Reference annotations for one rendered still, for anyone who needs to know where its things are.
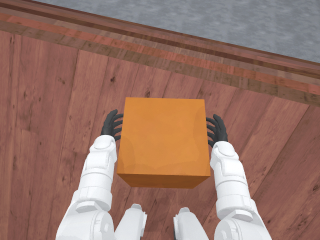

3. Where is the robot shin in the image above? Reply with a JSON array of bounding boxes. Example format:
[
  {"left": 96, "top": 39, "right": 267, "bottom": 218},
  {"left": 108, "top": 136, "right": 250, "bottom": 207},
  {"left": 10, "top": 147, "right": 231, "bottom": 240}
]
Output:
[
  {"left": 125, "top": 203, "right": 142, "bottom": 213},
  {"left": 178, "top": 207, "right": 195, "bottom": 215}
]

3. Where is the right robot forearm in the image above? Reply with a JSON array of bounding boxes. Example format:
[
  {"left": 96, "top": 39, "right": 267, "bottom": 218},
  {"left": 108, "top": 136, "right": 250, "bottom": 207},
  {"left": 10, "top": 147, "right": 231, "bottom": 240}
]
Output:
[{"left": 210, "top": 141, "right": 268, "bottom": 232}]

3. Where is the robot left shin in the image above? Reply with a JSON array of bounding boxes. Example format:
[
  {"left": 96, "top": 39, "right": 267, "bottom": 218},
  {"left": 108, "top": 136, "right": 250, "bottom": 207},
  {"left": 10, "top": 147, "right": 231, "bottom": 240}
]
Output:
[{"left": 125, "top": 203, "right": 142, "bottom": 213}]

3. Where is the left robot hand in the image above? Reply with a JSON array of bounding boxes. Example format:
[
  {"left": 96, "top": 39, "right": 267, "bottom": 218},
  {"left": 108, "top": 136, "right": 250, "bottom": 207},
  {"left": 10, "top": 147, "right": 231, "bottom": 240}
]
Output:
[{"left": 100, "top": 109, "right": 124, "bottom": 142}]

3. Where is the left robot forearm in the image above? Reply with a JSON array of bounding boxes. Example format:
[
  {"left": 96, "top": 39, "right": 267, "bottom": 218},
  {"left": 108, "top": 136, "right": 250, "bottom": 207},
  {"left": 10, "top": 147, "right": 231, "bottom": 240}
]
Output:
[{"left": 55, "top": 135, "right": 117, "bottom": 240}]

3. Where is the carton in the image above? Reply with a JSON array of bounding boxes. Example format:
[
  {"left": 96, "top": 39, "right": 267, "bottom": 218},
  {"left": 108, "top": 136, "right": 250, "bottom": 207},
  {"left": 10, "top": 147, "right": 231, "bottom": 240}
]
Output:
[{"left": 116, "top": 97, "right": 211, "bottom": 189}]

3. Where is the right robot upper arm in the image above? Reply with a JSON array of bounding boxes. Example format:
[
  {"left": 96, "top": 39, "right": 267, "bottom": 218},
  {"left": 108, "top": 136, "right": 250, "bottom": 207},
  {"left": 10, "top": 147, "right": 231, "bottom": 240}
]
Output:
[{"left": 214, "top": 217, "right": 272, "bottom": 240}]

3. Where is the robot right shin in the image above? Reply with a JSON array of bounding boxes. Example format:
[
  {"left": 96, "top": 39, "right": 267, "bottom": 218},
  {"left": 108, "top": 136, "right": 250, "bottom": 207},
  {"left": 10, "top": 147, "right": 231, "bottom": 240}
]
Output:
[{"left": 178, "top": 207, "right": 195, "bottom": 215}]

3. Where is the left robot upper arm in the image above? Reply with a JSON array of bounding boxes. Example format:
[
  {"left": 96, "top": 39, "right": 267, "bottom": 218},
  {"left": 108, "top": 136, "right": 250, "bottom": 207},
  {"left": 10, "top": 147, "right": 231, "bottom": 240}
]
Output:
[{"left": 56, "top": 209, "right": 115, "bottom": 240}]

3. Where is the right robot hand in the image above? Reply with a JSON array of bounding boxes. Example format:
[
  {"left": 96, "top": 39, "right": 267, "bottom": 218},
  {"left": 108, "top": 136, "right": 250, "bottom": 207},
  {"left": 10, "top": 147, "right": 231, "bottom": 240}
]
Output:
[{"left": 206, "top": 114, "right": 228, "bottom": 148}]

